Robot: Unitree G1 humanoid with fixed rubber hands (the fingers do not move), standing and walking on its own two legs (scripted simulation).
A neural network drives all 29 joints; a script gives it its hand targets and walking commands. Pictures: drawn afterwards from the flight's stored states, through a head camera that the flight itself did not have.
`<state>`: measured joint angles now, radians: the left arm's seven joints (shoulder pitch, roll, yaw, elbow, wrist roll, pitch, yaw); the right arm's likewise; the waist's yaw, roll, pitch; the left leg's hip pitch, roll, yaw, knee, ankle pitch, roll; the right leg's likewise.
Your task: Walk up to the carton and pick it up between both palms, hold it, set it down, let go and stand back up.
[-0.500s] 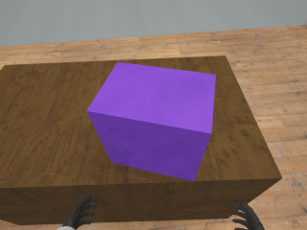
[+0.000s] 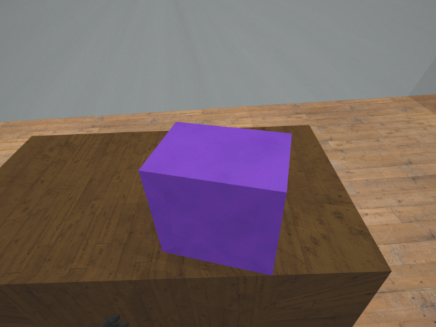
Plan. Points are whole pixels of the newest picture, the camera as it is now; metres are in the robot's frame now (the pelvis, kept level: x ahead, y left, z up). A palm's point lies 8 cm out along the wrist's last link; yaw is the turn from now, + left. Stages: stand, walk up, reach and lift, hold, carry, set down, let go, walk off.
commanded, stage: stand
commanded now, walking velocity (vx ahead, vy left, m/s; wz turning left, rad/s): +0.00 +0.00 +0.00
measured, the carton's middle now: (222, 196) +0.44 +0.00 +0.02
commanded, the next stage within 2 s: none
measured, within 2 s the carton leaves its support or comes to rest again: neither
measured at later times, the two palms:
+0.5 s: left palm out of the picture +0.09 +0.26 -0.10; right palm out of the picture -0.01 -0.28 -0.13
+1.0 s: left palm out of the picture +0.10 +0.26 -0.10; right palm out of the picture +0.05 -0.29 -0.12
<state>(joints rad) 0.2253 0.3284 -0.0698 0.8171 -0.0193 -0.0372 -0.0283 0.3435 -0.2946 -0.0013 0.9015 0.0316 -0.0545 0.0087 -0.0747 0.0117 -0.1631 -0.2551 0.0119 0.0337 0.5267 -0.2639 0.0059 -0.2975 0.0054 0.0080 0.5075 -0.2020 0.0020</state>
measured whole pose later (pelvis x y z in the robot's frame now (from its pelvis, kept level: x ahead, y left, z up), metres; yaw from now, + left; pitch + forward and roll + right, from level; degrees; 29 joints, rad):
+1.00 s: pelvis -0.01 +0.00 +0.00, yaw +0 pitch -1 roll +0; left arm 0.23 0.33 -0.07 0.88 -0.02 -0.03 -0.03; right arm 0.19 -0.33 0.00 0.98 0.03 -0.03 0.01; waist -0.07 0.01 -0.02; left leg -0.25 0.01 0.03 0.52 -0.24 0.01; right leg -0.30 0.01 0.01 0.50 -0.18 0.00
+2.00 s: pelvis +0.00 +0.00 +0.00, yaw +0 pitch +0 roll +0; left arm 0.23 0.33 -0.07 0.92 -0.02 -0.03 -0.03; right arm 0.18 -0.33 0.00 1.01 0.03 -0.04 0.01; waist -0.07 0.01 -0.04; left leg -0.25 0.01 0.03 0.49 -0.24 0.01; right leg -0.30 0.01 0.01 0.48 -0.18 0.00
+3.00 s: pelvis +0.00 +0.00 +0.00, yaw +0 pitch +0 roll +0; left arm 0.22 0.33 -0.07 0.95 -0.02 -0.03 -0.03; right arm 0.19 -0.33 0.00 1.02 0.03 -0.04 0.01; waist -0.07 0.00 -0.05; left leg -0.25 0.01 0.03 0.48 -0.23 0.01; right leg -0.30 0.01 0.01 0.46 -0.17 0.00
